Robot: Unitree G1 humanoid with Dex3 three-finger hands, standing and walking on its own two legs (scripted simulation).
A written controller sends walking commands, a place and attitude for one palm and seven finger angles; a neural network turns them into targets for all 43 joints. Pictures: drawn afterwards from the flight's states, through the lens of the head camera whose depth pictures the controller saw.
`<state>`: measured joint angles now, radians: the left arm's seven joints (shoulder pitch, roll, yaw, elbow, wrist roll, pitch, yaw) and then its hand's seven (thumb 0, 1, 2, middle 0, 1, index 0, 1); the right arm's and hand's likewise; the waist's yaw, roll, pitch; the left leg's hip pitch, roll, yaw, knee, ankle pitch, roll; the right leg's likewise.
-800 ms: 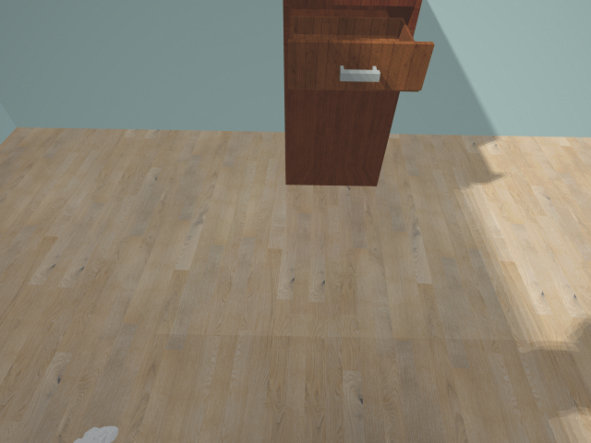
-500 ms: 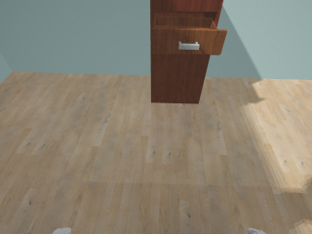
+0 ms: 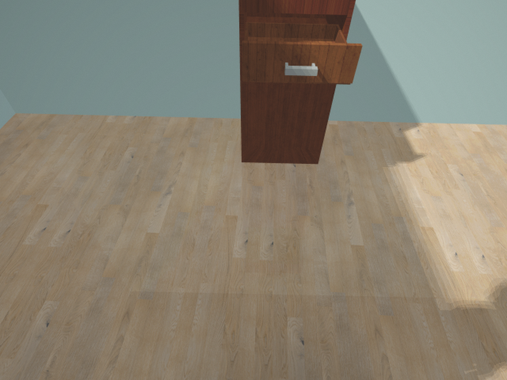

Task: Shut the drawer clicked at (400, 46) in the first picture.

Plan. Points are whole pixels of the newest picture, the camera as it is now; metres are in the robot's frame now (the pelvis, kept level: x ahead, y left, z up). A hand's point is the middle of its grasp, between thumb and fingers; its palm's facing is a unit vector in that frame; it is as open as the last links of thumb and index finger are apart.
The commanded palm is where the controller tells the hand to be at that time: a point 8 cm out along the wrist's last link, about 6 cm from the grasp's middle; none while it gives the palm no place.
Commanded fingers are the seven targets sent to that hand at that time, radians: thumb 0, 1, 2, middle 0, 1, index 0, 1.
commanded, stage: stand and wait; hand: left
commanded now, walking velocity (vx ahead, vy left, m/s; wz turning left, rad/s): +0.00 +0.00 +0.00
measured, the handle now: (300, 68) +1.11 -0.10 -0.02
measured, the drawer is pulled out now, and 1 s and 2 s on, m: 0.30 0.30 0.30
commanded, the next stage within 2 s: look at it before walking up in 0.12 s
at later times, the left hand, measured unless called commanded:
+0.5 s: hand out of the picture +0.06 +0.25 -0.16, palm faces -0.01 -0.95 -0.32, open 7.4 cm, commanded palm none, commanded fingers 0.00 0.90 0.90 -0.20 -0.30 -0.20 -0.30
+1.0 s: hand out of the picture +0.07 +0.25 -0.16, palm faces -0.03 -0.95 -0.32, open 7.4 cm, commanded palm none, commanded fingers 0.00 0.90 0.90 -0.20 -0.30 -0.20 -0.30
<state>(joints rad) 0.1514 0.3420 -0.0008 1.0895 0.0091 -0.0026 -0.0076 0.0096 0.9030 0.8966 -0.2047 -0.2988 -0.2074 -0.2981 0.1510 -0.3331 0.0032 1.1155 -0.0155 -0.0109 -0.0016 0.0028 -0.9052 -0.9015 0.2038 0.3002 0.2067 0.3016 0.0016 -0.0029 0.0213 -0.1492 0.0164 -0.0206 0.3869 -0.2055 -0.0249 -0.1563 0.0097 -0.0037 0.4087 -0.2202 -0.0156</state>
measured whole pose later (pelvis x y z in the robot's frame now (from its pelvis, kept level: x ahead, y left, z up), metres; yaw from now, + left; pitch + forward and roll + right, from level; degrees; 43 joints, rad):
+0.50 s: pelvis +0.00 +0.00 +0.00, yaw +0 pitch -2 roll +0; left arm 0.15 0.34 0.00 1.09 0.01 -0.01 -0.01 0.01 0.90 0.90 -0.20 -0.30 -0.21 -0.30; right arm 0.14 -0.32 0.00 1.12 -0.01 -0.02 0.00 0.00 -0.90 -0.90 0.20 0.30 0.21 0.30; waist 0.01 -0.01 0.02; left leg -0.15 0.01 -0.02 0.37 -0.19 -0.02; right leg -0.16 0.01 0.00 0.39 -0.21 -0.01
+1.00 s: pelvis +0.00 +0.01 +0.00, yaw -3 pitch -2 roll +0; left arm 0.17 0.33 0.01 1.07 0.01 0.01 0.00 0.01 0.90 0.90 -0.20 -0.30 -0.21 -0.30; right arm 0.12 -0.31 -0.01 1.09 -0.02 -0.01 -0.01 0.00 -0.91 -0.90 0.20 0.30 0.21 0.30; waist 0.02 -0.01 0.02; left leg -0.16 0.02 0.02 0.41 -0.22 -0.02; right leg -0.18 0.02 0.04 0.42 -0.21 -0.01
